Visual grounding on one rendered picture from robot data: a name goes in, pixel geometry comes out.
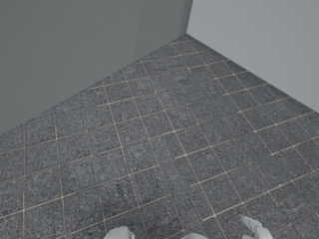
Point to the robot left thigh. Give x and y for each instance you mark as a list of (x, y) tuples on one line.
[(120, 233)]

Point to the robot right hand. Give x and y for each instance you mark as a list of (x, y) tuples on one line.
[(256, 227)]

